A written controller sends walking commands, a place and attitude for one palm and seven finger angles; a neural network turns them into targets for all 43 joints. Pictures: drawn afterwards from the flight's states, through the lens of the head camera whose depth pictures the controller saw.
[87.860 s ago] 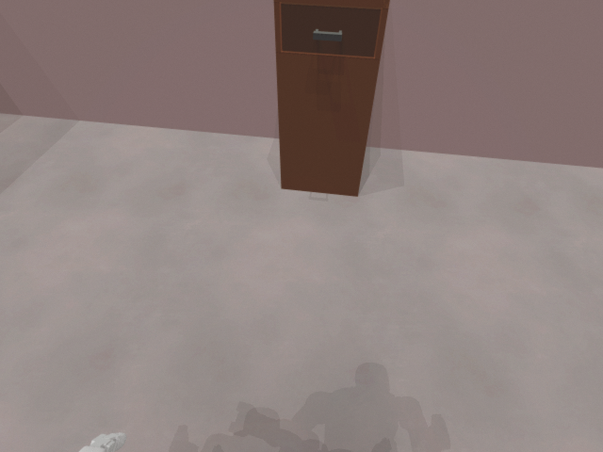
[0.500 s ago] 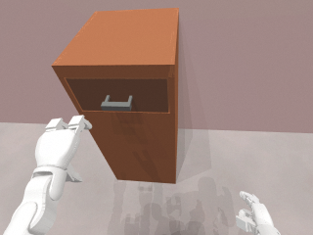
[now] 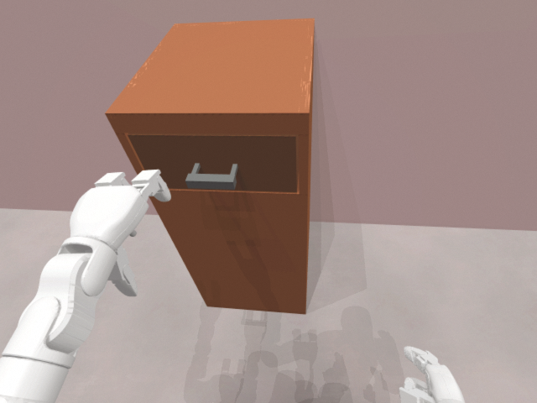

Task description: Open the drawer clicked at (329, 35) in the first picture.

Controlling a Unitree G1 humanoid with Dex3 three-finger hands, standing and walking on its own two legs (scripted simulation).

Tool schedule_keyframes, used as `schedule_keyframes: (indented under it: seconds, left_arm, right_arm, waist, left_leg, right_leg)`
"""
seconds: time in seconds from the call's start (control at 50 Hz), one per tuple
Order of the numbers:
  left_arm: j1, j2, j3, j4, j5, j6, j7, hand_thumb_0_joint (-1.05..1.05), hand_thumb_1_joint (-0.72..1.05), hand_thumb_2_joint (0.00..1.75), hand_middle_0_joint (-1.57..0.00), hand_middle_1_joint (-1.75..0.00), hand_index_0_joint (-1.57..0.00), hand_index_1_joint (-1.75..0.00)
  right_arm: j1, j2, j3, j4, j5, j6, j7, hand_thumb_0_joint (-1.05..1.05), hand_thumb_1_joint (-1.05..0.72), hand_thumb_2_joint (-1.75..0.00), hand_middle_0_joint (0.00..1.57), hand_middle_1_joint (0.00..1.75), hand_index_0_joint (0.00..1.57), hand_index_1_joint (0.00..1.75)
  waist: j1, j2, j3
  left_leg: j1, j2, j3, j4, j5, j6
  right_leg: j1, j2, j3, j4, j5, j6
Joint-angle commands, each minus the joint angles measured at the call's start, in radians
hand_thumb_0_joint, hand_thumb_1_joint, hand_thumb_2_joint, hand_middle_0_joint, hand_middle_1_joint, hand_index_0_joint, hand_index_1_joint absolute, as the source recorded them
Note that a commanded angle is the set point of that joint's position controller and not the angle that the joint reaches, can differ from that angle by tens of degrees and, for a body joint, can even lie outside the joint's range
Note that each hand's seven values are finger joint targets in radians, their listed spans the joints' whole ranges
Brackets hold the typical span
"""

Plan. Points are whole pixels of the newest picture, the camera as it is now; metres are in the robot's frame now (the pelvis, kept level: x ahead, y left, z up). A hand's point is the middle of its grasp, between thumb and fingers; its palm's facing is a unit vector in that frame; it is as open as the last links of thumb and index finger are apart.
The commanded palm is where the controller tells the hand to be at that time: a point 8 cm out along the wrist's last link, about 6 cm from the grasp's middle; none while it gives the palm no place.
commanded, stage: raise the hand with hooked fingers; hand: left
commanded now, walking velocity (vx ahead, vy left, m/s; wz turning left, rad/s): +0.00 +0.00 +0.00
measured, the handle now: (213, 174) +0.54 +0.19 +0.01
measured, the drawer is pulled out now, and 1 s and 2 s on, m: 0.00 0.00 0.00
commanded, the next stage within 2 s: move the hooked fingers above the handle in 0.18 s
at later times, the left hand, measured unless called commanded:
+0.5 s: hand (149, 240) +0.31 +0.22 +0.10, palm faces +0.00 -0.07 -1.00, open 13.9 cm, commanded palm +0.30 +0.23 +0.17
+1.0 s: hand (172, 212) +0.37 +0.20 +0.09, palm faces +0.01 -0.07 -1.00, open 13.8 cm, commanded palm +0.36 +0.23 +0.15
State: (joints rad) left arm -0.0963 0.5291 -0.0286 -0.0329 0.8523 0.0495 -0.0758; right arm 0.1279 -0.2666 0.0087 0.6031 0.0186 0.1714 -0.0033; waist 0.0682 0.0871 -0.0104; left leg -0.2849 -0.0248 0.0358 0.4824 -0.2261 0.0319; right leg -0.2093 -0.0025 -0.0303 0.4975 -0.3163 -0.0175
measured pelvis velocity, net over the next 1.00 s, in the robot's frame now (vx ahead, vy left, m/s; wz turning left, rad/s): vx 0.00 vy -0.01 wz -0.01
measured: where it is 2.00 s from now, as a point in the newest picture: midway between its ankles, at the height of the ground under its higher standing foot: outside the picture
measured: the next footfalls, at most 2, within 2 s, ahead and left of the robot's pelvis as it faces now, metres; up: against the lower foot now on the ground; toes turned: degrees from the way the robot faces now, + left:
none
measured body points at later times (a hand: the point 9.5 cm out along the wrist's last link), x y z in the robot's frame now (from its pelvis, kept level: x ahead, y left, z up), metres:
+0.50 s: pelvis -0.02 -0.01 +0.00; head -0.01 -0.04 +0.45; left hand +0.30 +0.22 +0.15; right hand +0.18 -0.22 -0.11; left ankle +0.02 +0.10 -0.74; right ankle -0.04 -0.11 -0.74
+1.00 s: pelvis +0.00 -0.01 +0.00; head +0.03 -0.04 +0.44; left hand +0.36 +0.21 +0.14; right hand +0.15 -0.27 -0.13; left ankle +0.02 +0.10 -0.74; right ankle -0.04 -0.11 -0.74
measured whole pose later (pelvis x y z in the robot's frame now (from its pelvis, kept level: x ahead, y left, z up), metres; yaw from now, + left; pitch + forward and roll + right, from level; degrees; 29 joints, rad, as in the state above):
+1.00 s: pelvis +0.00 -0.01 +0.00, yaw +0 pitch +5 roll +1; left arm -0.33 0.49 -0.08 0.31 0.92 -0.07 0.05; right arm 0.20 -0.27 -0.04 0.66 0.03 0.14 -0.04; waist 0.03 0.06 -0.04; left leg -0.37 -0.01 0.04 0.53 -0.25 0.02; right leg -0.30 0.01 -0.03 0.56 -0.35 -0.04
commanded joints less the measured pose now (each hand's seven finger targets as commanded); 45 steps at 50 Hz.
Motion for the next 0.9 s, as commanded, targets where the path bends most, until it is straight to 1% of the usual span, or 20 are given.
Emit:
schedule_keyframes:
  seconds: [0.0, 0.02, 0.06, 0.12, 0.14, 0.26, 0.32, 0.34, 0.36, 0.38, 0.44, 0.46, 0.52, 0.6, 0.64, 0.7, 0.72, 0.8, 0.82, 0.88]
  left_arm:
    - [-0.288, 0.243, 0.179, -0.238, 0.010, -0.067, 0.094, 0.00, -0.50, 0.30, -0.30, -1.20, -0.30, -1.20]
    - [-0.294, 0.261, 0.200, -0.235, 0.007, -0.074, 0.112, 0.00, -0.50, 0.30, -0.30, -1.20, -0.30, -1.20]
    - [-0.304, 0.248, 0.197, -0.232, 0.010, -0.087, 0.142, 0.00, -0.50, 0.30, -0.30, -1.20, -0.30, -1.20]
    - [-0.300, 0.235, 0.190, -0.172, 0.009, -0.064, 0.167, 0.00, -0.50, 0.30, -0.30, -1.20, -0.30, -1.20]
    - [-0.296, 0.210, 0.162, -0.149, 0.012, -0.052, 0.167, 0.00, -0.50, 0.30, -0.30, -1.20, -0.30, -1.20]
    - [-0.297, 0.183, 0.095, -0.141, 0.021, 0.002, 0.127, 0.00, -0.50, 0.30, -0.30, -1.20, -0.30, -1.20]
    - [-0.360, 0.133, 0.033, -0.095, 0.025, 0.002, 0.099, 0.00, -0.50, 0.30, -0.30, -1.20, -0.30, -1.20]
    - [-0.385, 0.145, 0.035, -0.073, 0.026, -0.005, 0.095, 0.00, -0.50, 0.30, -0.30, -1.20, -0.30, -1.20]
    - [-0.415, 0.177, 0.059, -0.044, 0.032, -0.013, 0.096, 0.00, -0.50, 0.30, -0.30, -1.20, -0.30, -1.20]
    - [-0.456, 0.179, 0.054, -0.019, 0.041, -0.022, 0.098, 0.00, -0.50, 0.30, -0.30, -1.20, -0.30, -1.20]
    - [-0.562, 0.192, 0.058, -0.002, 0.061, -0.058, 0.123, 0.00, -0.50, 0.30, -0.30, -1.20, -0.30, -1.20]
    - [-0.593, 0.217, 0.081, 0.024, 0.067, -0.069, 0.135, 0.00, -0.50, 0.30, -0.30, -1.20, -0.30, -1.20]
    - [-0.619, 0.230, 0.108, 0.038, 0.068, -0.089, 0.165, 0.00, -0.50, 0.30, -0.30, -1.20, -0.30, -1.20]
    - [-0.593, 0.202, 0.098, 0.140, 0.065, -0.060, 0.179, 0.00, -0.50, 0.30, -0.30, -1.20, -0.30, -1.20]
    - [-0.544, 0.175, 0.074, 0.194, 0.066, -0.030, 0.166, 0.00, -0.50, 0.30, -0.30, -1.20, -0.30, -1.20]
    - [-0.543, 0.139, 0.023, 0.174, 0.068, -0.007, 0.137, 0.00, -0.50, 0.30, -0.30, -1.20, -0.30, -1.20]
    - [-0.521, 0.140, 0.029, 0.172, 0.065, -0.006, 0.125, 0.00, -0.50, 0.30, -0.30, -1.20, -0.30, -1.20]
    - [-0.545, 0.167, 0.042, 0.083, 0.056, -0.052, 0.109, 0.00, -0.50, 0.30, -0.30, -1.20, -0.30, -1.20]
    - [-0.560, 0.212, 0.086, 0.082, 0.055, -0.069, 0.115, 0.00, -0.50, 0.30, -0.30, -1.20, -0.30, -1.20]
    - [-0.595, 0.225, 0.115, 0.117, 0.060, -0.102, 0.149, 0.00, -0.50, 0.30, -0.30, -1.20, -0.30, -1.20]
  right_arm:
    - [-0.136, -0.095, -0.042, -0.153, -0.008, -0.057, -0.009, 0.00, -0.90, -0.90, 0.20, 0.30, 0.20, 0.30]
    - [-0.135, -0.095, -0.042, -0.151, -0.008, -0.062, -0.011, 0.00, -0.90, -0.90, 0.20, 0.30, 0.20, 0.30]
    - [-0.129, -0.091, -0.047, -0.136, -0.006, -0.069, -0.011, 0.00, -0.90, -0.90, 0.20, 0.30, 0.20, 0.30]
    - [-0.129, -0.093, -0.050, -0.125, 0.001, -0.072, -0.010, 0.00, -0.90, -0.90, 0.20, 0.30, 0.20, 0.30]
    - [-0.130, -0.092, -0.049, -0.121, 0.003, -0.072, -0.009, 0.00, -0.90, -0.90, 0.20, 0.30, 0.20, 0.30]
    - [-0.149, -0.099, -0.044, -0.132, 0.009, -0.065, -0.010, 0.00, -0.90, -0.90, 0.20, 0.30, 0.20, 0.30]
    - [-0.148, -0.097, -0.039, -0.133, 0.011, -0.067, -0.017, 0.00, -0.90, -0.90, 0.20, 0.30, 0.20, 0.30]
    - [-0.137, -0.097, -0.036, -0.127, 0.010, -0.071, -0.022, 0.00, -0.90, -0.90, 0.20, 0.30, 0.20, 0.30]
    - [-0.132, -0.099, -0.036, -0.117, 0.009, -0.071, -0.029, 0.00, -0.90, -0.90, 0.20, 0.30, 0.20, 0.30]
    - [-0.130, -0.098, -0.032, -0.113, 0.009, -0.070, -0.034, 0.00, -0.90, -0.90, 0.20, 0.30, 0.20, 0.30]
    - [-0.118, -0.088, -0.032, -0.109, 0.008, -0.083, -0.042, 0.00, -0.90, -0.90, 0.20, 0.30, 0.20, 0.30]
    - [-0.105, -0.090, -0.035, -0.096, 0.007, -0.085, -0.046, 0.00, -0.90, -0.90, 0.20, 0.30, 0.20, 0.30]
    - [-0.090, -0.088, -0.042, -0.093, 0.004, -0.091, -0.044, 0.00, -0.90, -0.90, 0.20, 0.30, 0.20, 0.30]
    - [-0.074, -0.094, -0.047, -0.083, 0.009, -0.083, -0.037, 0.00, -0.90, -0.90, 0.20, 0.30, 0.20, 0.30]
    - [-0.070, -0.100, -0.048, -0.088, 0.013, -0.073, -0.030, 0.00, -0.90, -0.90, 0.20, 0.30, 0.20, 0.30]
    - [-0.063, -0.110, -0.055, -0.104, 0.013, -0.063, -0.025, 0.00, -0.90, -0.90, 0.20, 0.30, 0.20, 0.30]
    - [-0.060, -0.113, -0.059, -0.111, 0.014, -0.061, -0.023, 0.00, -0.90, -0.90, 0.20, 0.30, 0.20, 0.30]
    - [-0.043, -0.114, -0.067, -0.118, 0.008, -0.059, -0.028, 0.00, -0.90, -0.90, 0.20, 0.30, 0.20, 0.30]
    - [-0.037, -0.116, -0.069, -0.114, 0.006, -0.059, -0.031, 0.00, -0.90, -0.90, 0.20, 0.30, 0.20, 0.30]
    - [-0.017, -0.109, -0.073, -0.092, 0.009, -0.060, -0.039, 0.00, -0.90, -0.90, 0.20, 0.30, 0.20, 0.30]
  waist:
    - [0.019, -0.042, -0.273]
    - [0.022, -0.035, -0.269]
    - [0.020, -0.018, -0.278]
    - [0.016, -0.022, -0.254]
    - [0.013, -0.034, -0.241]
    - [0.004, -0.052, -0.232]
    - [-0.020, -0.089, -0.180]
    - [-0.023, -0.110, -0.171]
    - [-0.024, -0.109, -0.156]
    - [-0.026, -0.111, -0.151]
    - [-0.019, -0.058, -0.206]
    - [-0.021, -0.044, -0.221]
    - [-0.005, -0.011, -0.288]
    - [-0.007, -0.048, -0.278]
    - [-0.006, -0.086, -0.264]
    - [-0.015, -0.106, -0.292]
    - [-0.016, -0.117, -0.299]
    - [-0.018, -0.110, -0.344]
    - [-0.017, -0.122, -0.343]
    - [-0.021, -0.094, -0.313]
  left_leg:
    - [0.163, -0.006, -0.037, -0.033, 0.295, 0.005]
    - [0.157, -0.007, -0.038, -0.033, 0.279, 0.004]
    - [0.164, -0.006, -0.038, -0.033, 0.274, 0.003]
    - [0.149, -0.007, -0.035, -0.039, 0.229, -0.001]
    - [0.140, -0.005, -0.031, -0.043, 0.217, -0.001]
    - [0.142, -0.005, -0.031, -0.063, 0.178, 0.002]
    - [0.138, -0.003, -0.033, -0.066, 0.134, 0.005]
    - [0.133, -0.004, -0.031, -0.068, 0.112, 0.008]
    - [0.126, -0.004, -0.030, -0.070, 0.092, 0.008]
    - [0.116, -0.008, -0.031, -0.072, 0.072, 0.007]
    - [0.137, -0.012, -0.034, -0.063, 0.065, 0.008]
    - [0.139, -0.012, -0.034, -0.058, 0.076, 0.007]
    - [0.153, -0.013, -0.033, -0.043, 0.141, 0.004]
    - [0.115, -0.011, -0.016, -0.027, 0.201, 0.004]
    - [0.088, -0.009, -0.010, -0.028, 0.203, 0.005]
    - [0.095, -0.010, -0.004, -0.017, 0.232, 0.011]
    - [0.095, -0.010, -0.007, -0.013, 0.236, 0.013]
    - [0.111, -0.016, -0.011, 0.012, 0.286, 0.024]
    - [0.095, -0.018, -0.013, 0.015, 0.282, 0.023]
    - [0.083, -0.020, -0.008, 0.028, 0.277, 0.024]
  right_leg:
    - [0.025, 0.021, 0.018, -0.055, 0.288, -0.013]
    - [0.027, 0.024, 0.020, -0.060, 0.268, -0.015]
    - [0.016, 0.022, 0.020, -0.058, 0.259, -0.016]
    - [0.001, 0.025, 0.017, -0.070, 0.212, -0.015]
    - [-0.007, 0.021, 0.015, -0.070, 0.202, -0.014]
    - [0.002, 0.019, 0.020, -0.084, 0.170, -0.012]
    - [-0.043, 0.024, 0.015, -0.100, 0.129, -0.010]
    - [-0.049, 0.020, 0.016, -0.106, 0.110, -0.007]
    - [-0.055, 0.021, 0.017, -0.111, 0.092, -0.007]
    - [-0.062, 0.021, 0.018, -0.112, 0.073, -0.007]
    - [-0.062, 0.021, 0.022, -0.100, 0.055, -0.014]
    - [-0.060, 0.022, 0.022, -0.095, 0.066, -0.017]
    - [-0.030, 0.026, 0.022, -0.077, 0.124, -0.021]
    - [-0.021, 0.023, 0.023, -0.058, 0.219, -0.020]
    - [-0.012, 0.020, 0.023, -0.056, 0.235, -0.017]
    - [-0.005, 0.017, 0.027, -0.045, 0.288, -0.013]
    - [0.002, 0.019, 0.028, -0.044, 0.293, -0.013]
    - [0.015, 0.016, 0.039, -0.018, 0.381, -0.010]
    - [0.025, 0.016, 0.041, -0.018, 0.378, -0.009]
    - [-0.014, 0.020, 0.040, -0.010, 0.379, -0.009]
